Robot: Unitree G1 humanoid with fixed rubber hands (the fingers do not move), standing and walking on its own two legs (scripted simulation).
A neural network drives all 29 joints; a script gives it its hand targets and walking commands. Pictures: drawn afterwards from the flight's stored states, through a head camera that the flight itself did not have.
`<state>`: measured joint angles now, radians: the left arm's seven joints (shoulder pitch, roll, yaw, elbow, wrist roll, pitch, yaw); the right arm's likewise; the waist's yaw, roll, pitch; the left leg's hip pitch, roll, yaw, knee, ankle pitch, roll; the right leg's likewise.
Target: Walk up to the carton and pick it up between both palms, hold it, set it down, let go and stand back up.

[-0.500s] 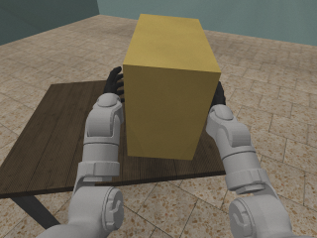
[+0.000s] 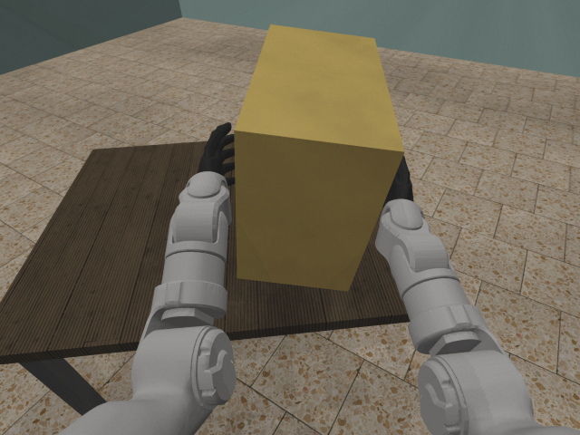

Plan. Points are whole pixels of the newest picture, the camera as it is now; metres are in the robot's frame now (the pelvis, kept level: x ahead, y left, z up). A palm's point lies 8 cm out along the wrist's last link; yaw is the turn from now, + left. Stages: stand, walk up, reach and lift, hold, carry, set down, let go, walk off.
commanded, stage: set down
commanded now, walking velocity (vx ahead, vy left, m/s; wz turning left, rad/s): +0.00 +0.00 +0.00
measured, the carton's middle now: (308, 154) +0.45 -0.02 +0.19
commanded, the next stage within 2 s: none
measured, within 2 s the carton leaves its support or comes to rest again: neither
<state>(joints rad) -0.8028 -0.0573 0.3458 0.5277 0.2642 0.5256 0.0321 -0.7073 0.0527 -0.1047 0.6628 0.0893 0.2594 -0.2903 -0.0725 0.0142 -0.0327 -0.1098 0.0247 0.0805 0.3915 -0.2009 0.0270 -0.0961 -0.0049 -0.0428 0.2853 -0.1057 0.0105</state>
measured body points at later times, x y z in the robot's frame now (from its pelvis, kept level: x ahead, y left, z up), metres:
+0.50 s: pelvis +0.02 +0.01 +0.00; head -0.01 +0.04 +0.45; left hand +0.42 +0.13 +0.15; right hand +0.39 -0.12 +0.13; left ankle +0.02 +0.10 -0.75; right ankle +0.04 -0.13 -0.75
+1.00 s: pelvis +0.03 +0.02 +0.00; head +0.04 +0.05 +0.45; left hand +0.46 +0.11 +0.12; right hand +0.41 -0.14 +0.10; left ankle +0.02 +0.10 -0.75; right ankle +0.04 -0.13 -0.75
